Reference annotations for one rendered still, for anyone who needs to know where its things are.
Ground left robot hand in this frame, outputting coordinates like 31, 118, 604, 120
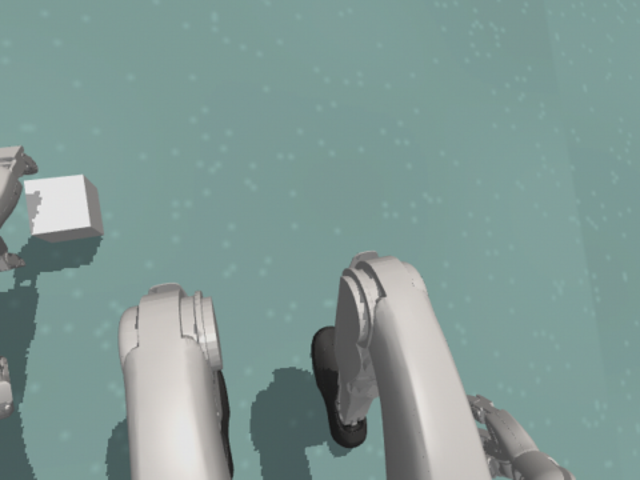
0, 146, 38, 272

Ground right robot arm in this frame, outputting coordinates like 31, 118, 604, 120
511, 451, 576, 480

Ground right robot hand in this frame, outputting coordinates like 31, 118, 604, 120
466, 394, 539, 480

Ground right robot foot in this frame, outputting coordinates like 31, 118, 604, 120
311, 326, 367, 448

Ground left robot foot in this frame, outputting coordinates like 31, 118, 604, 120
217, 370, 234, 480

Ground small box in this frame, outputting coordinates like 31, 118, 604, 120
24, 175, 104, 243

